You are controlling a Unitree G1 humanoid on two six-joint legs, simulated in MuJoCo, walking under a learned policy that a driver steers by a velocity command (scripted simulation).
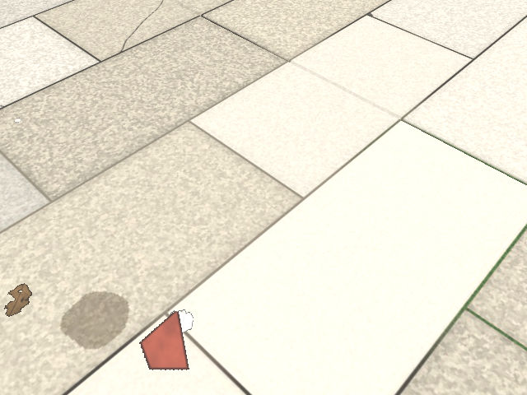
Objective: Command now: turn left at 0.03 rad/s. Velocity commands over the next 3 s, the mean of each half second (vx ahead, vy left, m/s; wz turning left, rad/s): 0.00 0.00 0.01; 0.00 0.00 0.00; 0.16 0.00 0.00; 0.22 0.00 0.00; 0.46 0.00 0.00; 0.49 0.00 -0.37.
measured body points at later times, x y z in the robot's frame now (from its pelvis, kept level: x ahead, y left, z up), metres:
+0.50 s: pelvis +0.00 +0.01 +0.00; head +0.01 +0.01 +0.45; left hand +0.01 +0.25 -0.16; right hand +0.01 -0.23 -0.16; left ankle -0.03 +0.11 -0.74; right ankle +0.02 -0.11 -0.74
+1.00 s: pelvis +0.01 +0.01 +0.00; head +0.02 +0.01 +0.45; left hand +0.00 +0.23 -0.16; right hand -0.01 -0.22 -0.16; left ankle -0.03 +0.11 -0.74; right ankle +0.02 -0.11 -0.74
